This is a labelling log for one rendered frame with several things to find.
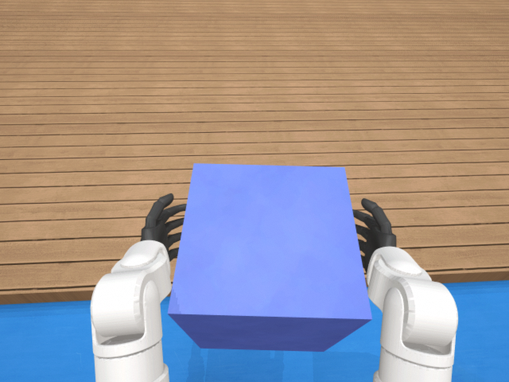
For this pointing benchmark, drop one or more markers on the robot right forearm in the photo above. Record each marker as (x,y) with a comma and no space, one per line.
(420,319)

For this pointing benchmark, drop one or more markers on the robot left forearm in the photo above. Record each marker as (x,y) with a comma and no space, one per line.
(126,316)

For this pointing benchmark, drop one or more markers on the carton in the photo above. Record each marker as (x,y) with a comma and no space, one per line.
(269,259)

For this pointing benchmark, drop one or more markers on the left robot hand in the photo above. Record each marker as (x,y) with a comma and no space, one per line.
(157,228)

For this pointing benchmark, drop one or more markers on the right robot hand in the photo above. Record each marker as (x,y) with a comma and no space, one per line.
(378,235)

